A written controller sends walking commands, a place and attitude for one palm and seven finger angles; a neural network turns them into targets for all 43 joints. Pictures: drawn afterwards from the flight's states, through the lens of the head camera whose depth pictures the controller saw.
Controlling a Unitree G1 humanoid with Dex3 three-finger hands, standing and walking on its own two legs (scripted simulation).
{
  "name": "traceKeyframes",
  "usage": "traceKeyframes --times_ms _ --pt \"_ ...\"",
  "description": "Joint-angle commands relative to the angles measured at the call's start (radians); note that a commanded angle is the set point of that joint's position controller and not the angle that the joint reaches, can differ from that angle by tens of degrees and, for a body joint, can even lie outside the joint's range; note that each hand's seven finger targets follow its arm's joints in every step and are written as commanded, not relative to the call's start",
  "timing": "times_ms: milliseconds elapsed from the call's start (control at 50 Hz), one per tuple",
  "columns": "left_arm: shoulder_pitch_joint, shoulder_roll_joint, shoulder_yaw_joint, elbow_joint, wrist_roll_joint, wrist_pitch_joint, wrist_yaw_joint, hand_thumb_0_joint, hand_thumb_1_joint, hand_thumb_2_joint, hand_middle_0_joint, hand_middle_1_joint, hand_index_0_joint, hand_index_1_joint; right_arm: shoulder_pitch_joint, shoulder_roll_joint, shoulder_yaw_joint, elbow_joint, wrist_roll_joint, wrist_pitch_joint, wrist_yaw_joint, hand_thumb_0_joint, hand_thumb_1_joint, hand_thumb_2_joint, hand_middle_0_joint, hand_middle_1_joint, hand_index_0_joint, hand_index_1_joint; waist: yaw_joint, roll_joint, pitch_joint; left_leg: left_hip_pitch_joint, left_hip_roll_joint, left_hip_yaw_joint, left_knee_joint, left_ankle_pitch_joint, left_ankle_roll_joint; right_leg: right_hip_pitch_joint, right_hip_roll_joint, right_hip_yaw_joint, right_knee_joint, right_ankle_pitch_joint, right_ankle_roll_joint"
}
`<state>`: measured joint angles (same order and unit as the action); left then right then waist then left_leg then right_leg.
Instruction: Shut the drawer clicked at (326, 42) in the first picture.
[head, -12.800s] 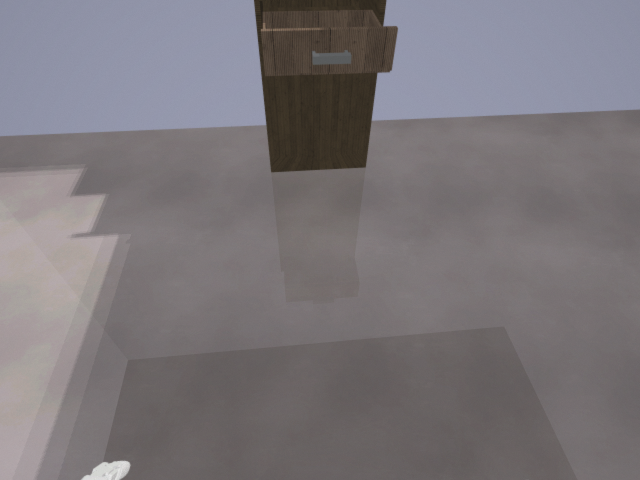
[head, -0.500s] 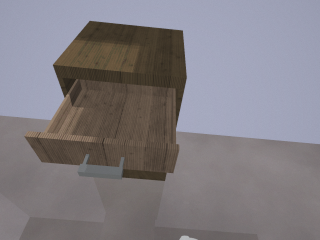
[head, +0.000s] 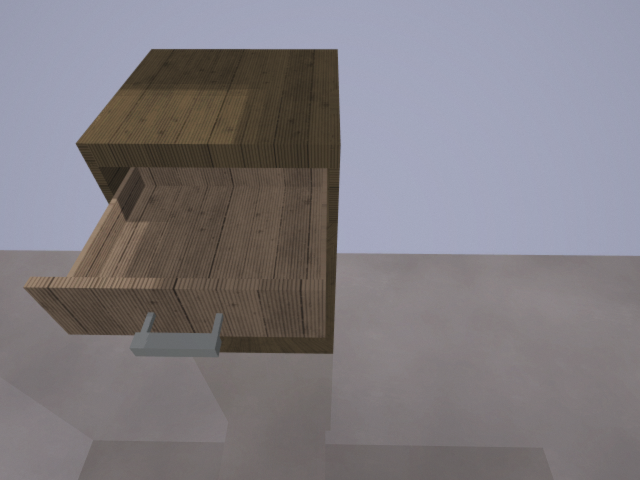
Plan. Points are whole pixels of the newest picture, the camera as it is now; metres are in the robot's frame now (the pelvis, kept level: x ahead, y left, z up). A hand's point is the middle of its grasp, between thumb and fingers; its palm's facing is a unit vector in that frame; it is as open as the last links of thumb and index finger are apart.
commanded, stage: come to a stop and stand still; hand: left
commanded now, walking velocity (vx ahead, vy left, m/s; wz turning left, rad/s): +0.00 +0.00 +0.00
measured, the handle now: (180, 331) +0.34 +0.23 -0.06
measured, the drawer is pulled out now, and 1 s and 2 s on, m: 0.29 0.29 0.29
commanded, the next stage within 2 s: look again from close up in 0.32 s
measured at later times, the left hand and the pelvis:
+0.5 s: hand out of the picture -0.03 +0.13 -0.17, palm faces +0.01 -0.98 -0.17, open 7.3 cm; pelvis +0.00 -0.01 +0.00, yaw -2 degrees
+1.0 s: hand out of the picture -0.01 +0.20 -0.17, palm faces -0.03 -0.98 -0.20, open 7.3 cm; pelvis -0.01 +0.02 +0.00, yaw -2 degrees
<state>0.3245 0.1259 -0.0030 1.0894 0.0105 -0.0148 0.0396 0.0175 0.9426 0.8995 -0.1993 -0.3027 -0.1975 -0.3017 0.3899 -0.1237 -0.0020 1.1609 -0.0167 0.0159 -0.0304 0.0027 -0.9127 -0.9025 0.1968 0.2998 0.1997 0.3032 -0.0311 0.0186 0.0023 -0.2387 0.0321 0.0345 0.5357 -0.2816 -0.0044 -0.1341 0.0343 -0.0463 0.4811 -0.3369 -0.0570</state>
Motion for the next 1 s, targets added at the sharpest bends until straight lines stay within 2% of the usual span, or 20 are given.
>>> traceKeyframes --times_ms 0,40,80,100,160,300,380,400,420,440,460,480,520,560,580,640,740,840,900,980 --pt "0.063 0.075 0.006 -0.003 -0.009 -0.021 0.004 0.000 0.900 0.900 -0.200 -0.300 -0.200 -0.300 0.047 -0.027 0.003 -0.009 0.009 -0.034 -0.008 0.000 -0.900 -0.900 0.200 0.300 0.200 0.300 0.014 -0.046 0.121 0.046 0.040 -0.028 -0.097 0.225 0.009 -0.086 -0.158 0.138 -0.117 0.479 -0.025" --pt "0.080 0.064 0.003 0.003 -0.008 -0.017 0.004 0.000 0.900 0.900 -0.200 -0.300 -0.200 -0.300 0.031 -0.047 0.003 -0.007 0.010 -0.032 -0.014 0.000 -0.900 -0.900 0.200 0.300 0.200 0.300 0.023 -0.053 0.120 0.066 0.059 -0.031 -0.112 0.223 0.010 -0.087 -0.139 0.142 -0.137 0.411 -0.007" --pt "0.086 0.073 0.005 0.014 -0.008 -0.014 0.004 0.000 0.900 0.900 -0.200 -0.300 -0.200 -0.300 0.013 -0.042 0.006 -0.001 0.012 -0.035 -0.017 0.000 -0.900 -0.900 0.200 0.300 0.200 0.300 0.029 0.026 0.115 0.080 0.062 -0.029 -0.125 0.262 0.013 -0.066 -0.133 0.137 -0.127 0.446 0.003" --pt "0.092 0.077 0.005 0.017 -0.007 -0.015 0.004 0.000 0.900 0.900 -0.200 -0.300 -0.200 -0.300 0.009 -0.050 0.006 -0.005 0.012 -0.035 -0.018 0.000 -0.900 -0.900 0.200 0.300 0.200 0.300 0.029 0.028 0.097 0.093 0.066 -0.030 -0.123 0.272 0.013 -0.053 -0.134 0.137 -0.125 0.460 0.004" --pt "0.096 0.079 0.004 0.023 -0.006 -0.016 0.005 0.000 0.900 0.900 -0.200 -0.300 -0.200 -0.300 -0.009 -0.061 0.003 -0.013 0.014 -0.035 -0.019 0.000 -0.900 -0.900 0.200 0.300 0.200 0.300 0.027 -0.005 0.052 0.119 0.070 -0.024 -0.129 0.256 0.012 -0.024 -0.137 0.138 -0.131 0.486 0.010" --pt "0.096 0.068 0.000 0.023 -0.001 -0.016 0.007 0.000 0.900 0.900 -0.200 -0.300 -0.200 -0.300 -0.044 -0.070 0.001 -0.021 0.016 -0.028 -0.018 0.000 -0.900 -0.900 0.200 0.300 0.200 0.300 0.025 -0.061 0.089 0.124 0.068 -0.030 -0.159 0.196 0.010 -0.053 -0.132 0.146 -0.169 0.412 0.020" --pt "0.105 0.068 0.000 0.026 -0.001 -0.017 0.008 0.000 0.900 0.900 -0.200 -0.300 -0.200 -0.300 -0.056 -0.069 0.001 -0.022 0.016 -0.027 -0.017 0.000 -0.900 -0.900 0.200 0.300 0.200 0.300 0.029 -0.047 0.092 0.130 0.067 -0.025 -0.165 0.189 0.009 -0.053 -0.130 0.145 -0.177 0.404 0.023" --pt "0.184 0.127 0.024 0.052 0.020 -0.058 0.046 0.000 0.900 0.900 -0.200 -0.300 -0.200 -0.300 -0.183 -0.107 -0.009 -0.103 0.013 -0.048 -0.006 0.000 -0.900 -0.900 0.200 0.300 0.200 0.300 0.080 -0.099 0.115 -0.041 0.049 0.038 0.143 0.118 -0.018 -0.035 -0.229 0.250 -0.154 1.073 0.139" --pt "0.162 0.166 0.033 0.007 0.016 -0.062 0.043 0.000 0.900 0.900 -0.200 -0.300 -0.200 -0.300 -0.117 -0.064 -0.010 -0.145 0.012 -0.032 -0.002 0.000 -0.900 -0.900 0.200 0.300 0.200 0.300 0.021 -0.100 0.038 -0.107 0.009 -0.046 0.200 -0.077 0.011 0.058 -0.273 0.247 -0.092 1.161 0.109" --pt "0.133 0.142 0.023 -0.015 0.014 -0.057 0.036 0.000 0.900 0.900 -0.200 -0.300 -0.200 -0.300 -0.115 -0.071 -0.017 -0.141 0.008 -0.029 -0.003 0.000 -0.900 -0.900 0.200 0.300 0.200 0.300 0.015 0.009 0.029 -0.115 0.008 -0.033 0.223 -0.085 0.021 0.055 -0.262 0.208 -0.083 1.115 0.060" --pt "0.130 0.134 0.021 -0.015 0.017 -0.055 0.033 0.000 0.900 0.900 -0.200 -0.300 -0.200 -0.300 -0.105 -0.044 -0.012 -0.144 0.014 -0.032 0.001 0.000 -0.900 -0.900 0.200 0.300 0.200 0.300 0.010 -0.042 0.011 -0.110 0.027 -0.024 0.188 -0.097 0.015 0.050 -0.237 0.177 -0.086 0.965 -0.013" --pt "0.109 0.132 0.021 -0.033 0.015 -0.054 0.030 0.000 0.900 0.900 -0.200 -0.300 -0.200 -0.300 -0.087 -0.046 -0.006 -0.147 0.014 -0.033 0.006 0.000 -0.900 -0.900 0.200 0.300 0.200 0.300 0.010 -0.037 -0.020 -0.066 0.013 0.006 0.126 -0.070 0.011 0.061 -0.220 0.169 -0.065 0.939 -0.049" --pt "0.076 0.125 0.015 -0.050 0.011 -0.047 0.027 0.000 0.900 0.900 -0.200 -0.300 -0.200 -0.300 -0.043 -0.059 -0.008 -0.143 0.014 -0.036 0.005 0.000 -0.900 -0.900 0.200 0.300 0.200 0.300 -0.009 -0.135 -0.063 0.024 -0.003 0.004 0.004 0.004 0.014 0.035 -0.189 0.150 -0.036 0.755 -0.052" --pt "0.057 0.100 0.007 -0.062 0.001 -0.030 0.021 0.000 0.900 0.900 -0.200 -0.300 -0.200 -0.300 -0.021 -0.091 -0.010 -0.132 0.010 -0.040 0.001 0.000 -0.900 -0.900 0.200 0.300 0.200 0.300 -0.006 -0.064 -0.025 0.086 0.041 -0.041 -0.067 0.094 0.028 -0.070 -0.140 0.149 -0.049 0.370 -0.020" --pt "0.054 0.088 0.006 -0.066 0.004 -0.021 0.019 0.000 0.900 0.900 -0.200 -0.300 -0.200 -0.300 -0.028 -0.107 -0.010 -0.134 0.007 -0.044 0.000 0.000 -0.900 -0.900 0.200 0.300 0.200 0.300 0.007 -0.003 0.038 0.049 0.079 -0.078 -0.087 0.137 0.045 -0.111 -0.111 0.139 -0.065 0.218 -0.007" --pt "0.057 0.103 0.005 -0.058 0.006 -0.006 0.012 0.000 0.900 0.900 -0.200 -0.300 -0.200 -0.300 -0.066 -0.114 0.000 -0.137 0.001 -0.035 0.003 0.000 -0.900 -0.900 0.200 0.300 0.200 0.300 0.030 0.066 0.171 -0.071 0.075 -0.124 -0.163 -0.017 0.058 -0.143 -0.084 0.141 -0.101 -0.006 -0.006" --pt "0.066 0.111 0.002 -0.057 0.006 -0.001 0.003 0.000 0.900 0.900 -0.200 -0.300 -0.200 -0.300 -0.051 -0.138 0.002 -0.140 -0.001 -0.037 0.005 0.000 -0.900 -0.900 0.200 0.300 0.200 0.300 0.041 -0.002 0.157 -0.084 0.072 -0.149 -0.225 -0.114 0.066 -0.119 -0.083 0.127 -0.091 -0.021 -0.001" --pt "0.058 0.114 0.000 -0.057 0.003 -0.003 -0.001 0.000 0.900 0.900 -0.200 -0.300 -0.200 -0.300 -0.042 -0.144 0.005 -0.124 0.002 -0.047 0.003 0.000 -0.900 -0.900 0.200 0.300 0.200 0.300 0.044 -0.013 0.081 -0.028 0.076 -0.144 -0.223 -0.018 0.072 -0.079 -0.094 0.119 -0.073 0.050 0.006" --pt "0.056 0.116 0.001 -0.050 0.000 -0.007 0.001 0.000 0.900 0.900 -0.200 -0.300 -0.200 -0.300 -0.025 -0.139 0.009 -0.106 0.005 -0.057 0.000 0.000 -0.900 -0.900 0.200 0.300 0.200 0.300 0.042 -0.016 0.031 0.029 0.072 -0.126 -0.190 0.148 0.071 -0.054 -0.104 0.118 -0.062 0.132 0.011" --pt "0.058 0.116 -0.001 -0.029 -0.002 -0.008 0.004 0.000 0.900 0.900 -0.200 -0.300 -0.200 -0.300 -0.020 -0.127 0.012 -0.081 0.008 -0.059 -0.004 0.000 -0.900 -0.900 0.200 0.300 0.200 0.300 0.040 -0.016 0.033 0.071 0.069 -0.103 -0.160 0.272 0.068 -0.054 -0.114 0.121 -0.066 0.208 0.013"
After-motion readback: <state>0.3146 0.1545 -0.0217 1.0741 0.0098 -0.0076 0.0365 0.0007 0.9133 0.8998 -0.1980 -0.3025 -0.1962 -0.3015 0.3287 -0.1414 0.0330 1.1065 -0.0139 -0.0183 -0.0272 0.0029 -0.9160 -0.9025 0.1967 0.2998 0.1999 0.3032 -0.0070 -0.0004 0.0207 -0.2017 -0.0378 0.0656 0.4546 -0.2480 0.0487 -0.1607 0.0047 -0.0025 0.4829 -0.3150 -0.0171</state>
